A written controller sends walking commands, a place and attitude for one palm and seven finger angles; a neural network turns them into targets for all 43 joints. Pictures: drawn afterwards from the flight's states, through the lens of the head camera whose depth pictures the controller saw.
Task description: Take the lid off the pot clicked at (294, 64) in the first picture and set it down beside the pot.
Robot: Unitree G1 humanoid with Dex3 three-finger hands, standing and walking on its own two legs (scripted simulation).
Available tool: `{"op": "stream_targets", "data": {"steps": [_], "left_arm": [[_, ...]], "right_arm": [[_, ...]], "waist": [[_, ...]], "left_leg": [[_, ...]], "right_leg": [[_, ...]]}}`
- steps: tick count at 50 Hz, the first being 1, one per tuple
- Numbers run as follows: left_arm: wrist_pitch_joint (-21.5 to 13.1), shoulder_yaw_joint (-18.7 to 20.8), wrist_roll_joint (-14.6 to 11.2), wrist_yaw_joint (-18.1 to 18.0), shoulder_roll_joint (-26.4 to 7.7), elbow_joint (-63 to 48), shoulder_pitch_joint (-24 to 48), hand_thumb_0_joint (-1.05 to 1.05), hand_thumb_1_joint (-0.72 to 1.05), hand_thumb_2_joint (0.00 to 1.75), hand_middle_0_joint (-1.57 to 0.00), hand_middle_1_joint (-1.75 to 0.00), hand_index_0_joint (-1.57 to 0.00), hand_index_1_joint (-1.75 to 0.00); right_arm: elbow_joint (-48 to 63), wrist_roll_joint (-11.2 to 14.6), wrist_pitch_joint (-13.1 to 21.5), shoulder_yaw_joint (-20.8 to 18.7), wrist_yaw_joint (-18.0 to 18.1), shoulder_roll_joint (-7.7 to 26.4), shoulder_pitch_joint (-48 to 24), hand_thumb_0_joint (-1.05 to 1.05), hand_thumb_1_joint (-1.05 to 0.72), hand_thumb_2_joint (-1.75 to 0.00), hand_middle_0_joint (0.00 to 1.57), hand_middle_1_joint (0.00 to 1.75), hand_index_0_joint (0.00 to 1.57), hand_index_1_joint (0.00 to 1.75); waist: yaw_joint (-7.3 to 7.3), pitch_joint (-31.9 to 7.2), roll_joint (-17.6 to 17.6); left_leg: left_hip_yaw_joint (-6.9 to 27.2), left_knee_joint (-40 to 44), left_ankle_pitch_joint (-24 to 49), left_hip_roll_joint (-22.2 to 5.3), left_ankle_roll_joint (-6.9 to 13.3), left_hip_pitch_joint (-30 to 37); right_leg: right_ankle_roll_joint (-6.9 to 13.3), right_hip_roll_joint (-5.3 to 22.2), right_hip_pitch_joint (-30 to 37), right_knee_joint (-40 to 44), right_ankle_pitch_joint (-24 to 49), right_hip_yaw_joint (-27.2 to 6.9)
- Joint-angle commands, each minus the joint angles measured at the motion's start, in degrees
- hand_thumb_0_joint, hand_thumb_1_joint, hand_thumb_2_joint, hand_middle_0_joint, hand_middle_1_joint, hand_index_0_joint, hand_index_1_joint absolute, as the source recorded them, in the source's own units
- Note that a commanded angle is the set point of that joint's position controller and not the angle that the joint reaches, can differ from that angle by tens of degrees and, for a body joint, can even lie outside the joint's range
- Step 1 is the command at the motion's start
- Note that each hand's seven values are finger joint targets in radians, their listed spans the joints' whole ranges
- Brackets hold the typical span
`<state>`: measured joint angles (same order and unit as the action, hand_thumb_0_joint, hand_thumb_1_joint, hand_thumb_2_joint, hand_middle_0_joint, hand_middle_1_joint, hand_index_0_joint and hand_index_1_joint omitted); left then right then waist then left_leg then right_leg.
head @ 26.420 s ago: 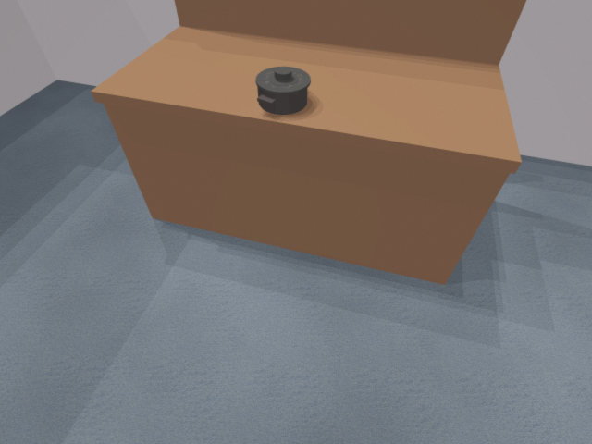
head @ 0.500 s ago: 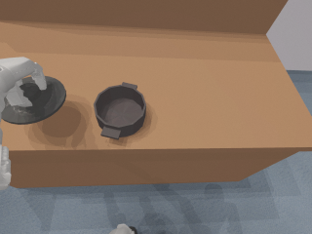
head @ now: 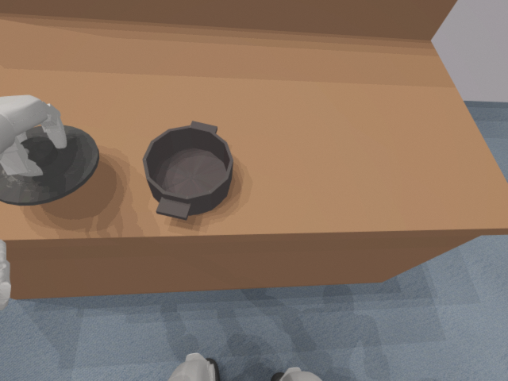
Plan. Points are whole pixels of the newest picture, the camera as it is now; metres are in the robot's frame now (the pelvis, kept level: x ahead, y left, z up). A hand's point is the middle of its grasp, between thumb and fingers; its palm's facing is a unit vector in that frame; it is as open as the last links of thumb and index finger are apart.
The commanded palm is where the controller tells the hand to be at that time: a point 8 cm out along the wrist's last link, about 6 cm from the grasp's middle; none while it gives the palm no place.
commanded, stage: lower the lid onto the table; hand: left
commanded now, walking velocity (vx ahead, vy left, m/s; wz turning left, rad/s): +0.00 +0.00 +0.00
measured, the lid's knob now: (37, 152) +0.48 +0.33 +0.02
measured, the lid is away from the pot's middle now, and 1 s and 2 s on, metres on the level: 0.24 0.24 0.25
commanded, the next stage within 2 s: open the fingers wide in 0.92 s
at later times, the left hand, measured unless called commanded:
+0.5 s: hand (35, 158) +0.47 +0.33 +0.01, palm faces -0.51 -0.10 -0.85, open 8.3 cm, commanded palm +0.53 +0.31 +0.07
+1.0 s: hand (42, 170) +0.46 +0.33 -0.02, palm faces -0.49 -0.09 -0.86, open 8.3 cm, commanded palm +0.49 +0.31 +0.04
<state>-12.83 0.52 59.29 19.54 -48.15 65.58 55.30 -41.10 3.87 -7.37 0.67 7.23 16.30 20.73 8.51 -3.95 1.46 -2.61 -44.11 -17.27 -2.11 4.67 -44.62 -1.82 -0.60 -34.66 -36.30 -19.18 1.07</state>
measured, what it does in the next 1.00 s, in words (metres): stands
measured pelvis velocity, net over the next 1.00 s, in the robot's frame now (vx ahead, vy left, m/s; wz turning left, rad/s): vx -0.02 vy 0.02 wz -0.03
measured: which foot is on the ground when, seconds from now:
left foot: down 0.00-1.00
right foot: down 0.00-1.00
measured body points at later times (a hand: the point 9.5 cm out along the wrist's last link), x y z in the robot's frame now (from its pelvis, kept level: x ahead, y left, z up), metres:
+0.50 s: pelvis +0.00 +0.01 -0.01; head +0.12 +0.05 +0.42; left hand +0.49 +0.33 +0.06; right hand -0.03 -0.28 -0.11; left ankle +0.03 +0.06 -0.71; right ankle -0.03 -0.17 -0.71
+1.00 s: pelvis -0.02 +0.02 -0.03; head +0.12 +0.07 +0.40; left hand +0.49 +0.33 +0.03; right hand -0.05 -0.26 -0.12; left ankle +0.03 +0.06 -0.71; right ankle -0.03 -0.17 -0.71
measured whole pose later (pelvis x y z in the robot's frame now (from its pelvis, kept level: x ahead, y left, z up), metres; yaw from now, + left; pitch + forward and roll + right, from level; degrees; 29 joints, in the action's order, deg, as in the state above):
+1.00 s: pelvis -0.02 +0.02 -0.03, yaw -1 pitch +22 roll -8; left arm -10.6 -0.2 62.4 13.7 -46.4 68.5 58.1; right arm -40.1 2.6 -8.9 1.2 5.9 15.3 21.5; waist 10.2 -5.3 2.1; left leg -2.2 -53.7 -19.5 -2.4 6.7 -56.8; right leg -0.1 -1.1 -46.1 -45.1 -21.4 1.2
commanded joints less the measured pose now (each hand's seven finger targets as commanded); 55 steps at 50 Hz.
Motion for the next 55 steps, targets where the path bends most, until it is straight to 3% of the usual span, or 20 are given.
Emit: {"op": "stream_targets", "data": {"steps": [1, 3, 9, 13, 15, 17, 19, 21, 27, 37, 39, 42, 44, 47, 49, 50, 51, 52, 54, 55], "left_arm": [[-0.4, 3.6, -1.5, -2.7, -17.5, -13.4, 28.8, 0.00, 0.53, 0.97, -0.84, -1.12, -0.85, -1.07], [-0.3, 4.8, -1.6, -3.1, -19.4, -11.8, 28.4, 0.00, 0.53, 0.97, -0.84, -1.12, -0.85, -1.07], [-0.7, 5.2, -0.5, -4.3, -19.6, -13.8, 29.4, 0.00, 0.53, 0.97, -0.84, -1.12, -0.85, -1.07], [0.6, 5.1, -0.4, -5.0, -20.0, -9.8, 28.4, 0.00, 0.53, 0.97, -0.84, -1.12, -0.85, -1.07], [0.1, 6.0, 0.3, -5.1, -21.3, -11.2, 29.0, 0.00, 0.53, 0.97, -0.84, -1.12, -0.85, -1.07], [0.4, 4.3, 0.4, -5.1, -19.5, -9.1, 28.2, 0.00, 0.53, 0.97, -0.84, -1.12, -0.85, -1.07], [-0.3, 6.2, 0.5, -5.1, -21.9, -11.4, 29.3, 0.00, 0.53, 0.97, -0.84, -1.12, -0.85, -1.07], [-0.2, 5.5, 0.8, -5.1, -20.6, -12.6, 29.9, 0.00, 0.53, 0.97, -0.84, -1.12, -0.85, -1.07], [0.4, 3.1, 0.0, -5.3, -16.4, -10.0, 29.3, 0.00, 0.53, 0.97, -0.84, -1.12, -0.85, -1.07], [0.6, 6.5, 1.5, -7.4, -20.7, -11.3, 29.5, 0.00, 0.53, 0.97, -0.84, -1.12, -0.85, -1.07], [1.2, 3.0, 1.1, -7.4, -15.7, -10.1, 30.1, 0.00, 0.53, 0.97, -0.84, -1.12, -0.85, -1.07], [1.6, 4.7, 1.9, -8.2, -18.0, -10.5, 30.2, 0.00, 0.53, 0.97, -0.84, -1.12, -0.85, -1.07], [1.8, 3.2, 1.4, -8.0, -15.6, -9.6, 30.3, 0.00, 0.53, 0.97, -0.84, -1.12, -0.85, -1.07], [2.0, 3.5, 2.1, -8.5, -16.4, -12.9, 32.9, 0.00, 0.53, 0.97, -0.84, -1.12, -0.85, -1.07], [2.3, 2.2, 1.4, -8.4, -13.7, -9.4, 31.0, 0.00, 0.53, 0.97, -0.84, -1.12, -0.85, -1.07], [2.3, 2.9, 1.6, -8.6, -15.4, -10.7, 32.3, 0.00, 0.53, 0.97, -0.84, -1.12, -0.85, -1.07], [2.3, 10.2, 1.7, -8.7, -19.7, -8.7, 16.8, 0.00, 0.53, 0.97, -0.84, -1.12, -0.85, -1.07], [2.3, 8.4, 1.5, -8.9, -17.7, -10.4, 16.6, 0.00, 0.52, 0.96, -0.82, -1.11, -0.84, -1.07], [3.1, 3.2, 1.1, -9.1, -11.6, -11.1, 23.1, 0.00, 0.50, 0.93, -0.80, -1.10, -0.81, -1.07], [3.2, 5.3, 1.9, -9.8, -15.8, -13.0, 25.9, 0.00, 0.49, 0.92, -0.78, -1.10, -0.80, -1.06]], "right_arm": [[1.7, -0.6, 0.2, -3.9, 0.9, 11.9, 9.2, 0.00, -0.90, -0.90, 0.20, 0.30, 0.20, 0.30], [1.6, -0.4, 0.1, -3.7, 0.9, 12.3, 9.2, 0.00, -0.90, -0.90, 0.20, 0.30, 0.20, 0.30], [1.7, -0.9, 0.1, -3.6, 0.9, 11.9, 9.6, 0.00, -0.90, -0.90, 0.20, 0.30, 0.20, 0.30], [2.0, -0.7, -0.3, -3.5, 0.6, 12.2, 9.9, 0.00, -0.90, -0.90, 0.20, 0.30, 0.20, 0.30], [2.0, -0.9, -0.3, -3.3, 0.7, 12.2, 9.9, 0.00, -0.90, -0.90, 0.20, 0.30, 0.20, 0.30], [2.2, -0.8, -0.3, -3.2, 0.6, 12.1, 10.1, 0.00, -0.90, -0.90, 0.20, 0.30, 0.20, 0.30], [2.5, -0.9, -0.4, -3.0, 0.9, 12.2, 9.7, 0.00, -0.90, -0.90, 0.20, 0.30, 0.20, 0.30], [2.2, -1.3, -0.6, -3.5, 0.8, 12.0, 10.6, 0.00, -0.90, -0.90, 0.20, 0.30, 0.20, 0.30], [1.3, -1.2, -1.0, -3.7, 0.4, 12.0, 11.1, 0.00, -0.90, -0.90, 0.20, 0.30, 0.20, 0.30], [2.1, -1.7, -1.4, -3.5, 0.2, 12.3, 11.2, 0.00, -0.90, -0.90, 0.20, 0.30, 0.20, 0.30], [2.0, -1.4, -1.3, -3.4, -0.2, 12.1, 11.0, 0.00, -0.90, -0.90, 0.20, 0.30, 0.20, 0.30], [2.2, -1.7, -1.6, -3.6, -0.3, 12.3, 11.2, 0.00, -0.90, -0.90, 0.20, 0.30, 0.20, 0.30], [2.3, -1.4, -1.4, -3.4, -0.4, 12.2, 11.0, 0.00, -0.90, -0.90, 0.20, 0.30, 0.20, 0.30], [1.9, -1.9, -1.6, -3.9, -0.3, 12.4, 11.8, 0.00, -0.90, -0.90, 0.20, 0.30, 0.20, 0.30], [2.1, -1.4, -1.2, -3.5, -0.5, 12.2, 11.3, 0.00, -0.90, -0.90, 0.20, 0.30, 0.20, 0.30], [2.0, -1.7, -1.4, -3.7, -0.2, 12.6, 11.7, 0.00, -0.90, -0.90, 0.20, 0.30, 0.20, 0.30], [4.4, -1.7, -1.8, -4.0, -1.3, 11.3, 10.8, 0.00, -0.90, -0.90, 0.20, 0.30, 0.20, 0.30], [5.0, -1.9, -2.4, -3.9, -1.8, 11.7, 9.8, 0.00, -0.90, -0.90, 0.20, 0.30, 0.20, 0.30], [3.7, -1.7, -3.1, -4.2, -2.4, 11.8, 9.2, 0.00, -0.90, -0.90, 0.20, 0.30, 0.20, 0.30], [3.3, -1.7, -3.3, -4.4, -2.2, 12.3, 9.8, 0.00, -0.90, -0.90, 0.20, 0.30, 0.20, 0.30]], "waist": [[0.64, -27.7, 12.2], [0.81, -26.2, 9.4], [0.28, -29.7, 13.4], [1.07, -27.1, 10.1], [0.62, -28.8, 12.5], [1.29, -27.3, 11.0], [0.52, -29.1, 13.0], [0.95, -31.7, 15.1], [1.94, -28.5, 13.1], [1.38, -32.0, 14.3], [1.96, -28.8, 14.4], [1.52, -30.4, 15.5], [2.18, -28.8, 13.3], [2.09, -32.5, 16.6], [2.67, -28.7, 13.5], [2.68, -30.7, 14.0], [-3.26, -32.4, 15.7], [-1.86, -34.3, 15.6], [0.59, -29.3, 12.2], [0.42, -30.2, 12.9]], "left_leg": [[5.9, 1.9, 25.1, -0.2, -0.4, 38.4], [5.6, 1.9, 21.4, -0.1, -0.1, 35.2], [6.2, 0.4, 27.8, -0.4, -0.5, 37.6], [5.6, 0.4, 20.8, 0.0, -0.3, 33.0], [5.9, -0.5, 23.5, -0.1, -0.4, 34.4], [6.1, -0.7, 21.8, -0.1, -0.5, 32.7], [6.2, -1.1, 23.5, -0.3, -0.3, 33.4], [7.0, -1.6, 26.9, -0.6, -0.8, 37.0], [7.8, -2.1, 25.0, -1.2, -1.0, 35.7], [8.5, -3.6, 25.2, -1.1, -1.2, 34.9], [9.0, -3.2, 24.7, -1.4, -1.5, 34.4], [9.8, -3.3, 21.9, -1.4, -1.6, 34.8], [9.9, -3.4, 20.7, -1.7, -1.3, 33.3], [11.1, -3.6, 21.9, -1.9, -2.1, 36.3], [11.4, -3.5, 19.2, -2.1, -1.7, 33.9], [11.3, -3.4, 18.2, -2.0, -1.6, 34.2], [11.2, -3.3, 22.7, -1.0, -2.7, 35.1], [11.0, -3.2, 25.1, -1.1, -3.6, 36.3], [11.2, -3.3, 21.0, -1.6, -2.4, 33.3], [11.1, -2.6, 18.2, -1.6, -2.3, 33.7]], "right_leg": [[4.2, -4.0, -10.4, 3.4, 9.6, 3.7], [4.1, -3.9, -9.8, 3.1, 9.0, 3.4], [4.5, -4.0, -11.2, 1.8, 10.7, 3.6], [4.1, -4.2, -11.5, 1.4, 8.3, 3.5], [4.3, -4.2, -11.9, 0.8, 9.3, 3.5], [4.2, -4.4, -13.2, 0.3, 7.9, 3.8], [4.4, -4.1, -12.7, -0.1, 8.8, 3.6], [4.3, -4.4, -14.5, -0.3, 8.6, 3.8], [4.3, -4.6, -18.2, -0.9, 6.3, 4.2], [4.4, -4.7, -18.8, -2.6, 6.2, 4.0], [4.5, -4.7, -21.6, -3.0, 4.8, 4.3], [4.6, -4.8, -22.4, -3.4, 3.5, 4.2], [4.5, -4.6, -22.9, -3.8, 3.3, 4.3], [4.5, -4.7, -24.2, -4.4, 3.1, 4.3], [4.4, -4.7, -25.7, -4.7, 2.0, 4.6], [4.3, -4.8, -25.3, -4.8, 1.7, 4.2], [5.3, -4.7, -21.4, -5.0, 2.1, 4.8], [5.3, -5.0, -21.4, -4.9, 3.0, 4.7], [4.6, -4.9, -23.9, -4.4, 2.3, 4.6], [4.5, -4.9, -23.2, -4.3, 1.4, 4.2]]}}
